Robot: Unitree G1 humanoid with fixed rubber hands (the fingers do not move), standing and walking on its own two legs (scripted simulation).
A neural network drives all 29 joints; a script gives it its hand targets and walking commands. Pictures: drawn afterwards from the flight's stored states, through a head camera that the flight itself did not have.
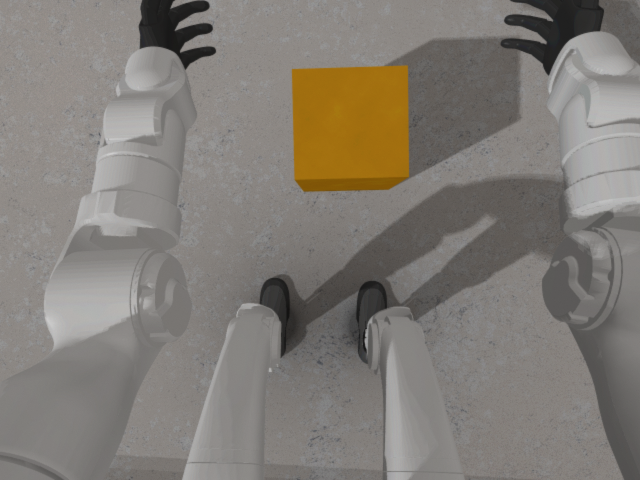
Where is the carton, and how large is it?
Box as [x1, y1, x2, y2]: [292, 65, 408, 191]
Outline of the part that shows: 407,65 292,69 294,178 304,191 388,189 408,176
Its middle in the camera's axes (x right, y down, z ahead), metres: +0.06 -0.22 +0.83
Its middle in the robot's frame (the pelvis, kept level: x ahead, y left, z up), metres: +0.56 -0.03 -0.53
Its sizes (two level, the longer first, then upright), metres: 0.210 0.200 0.250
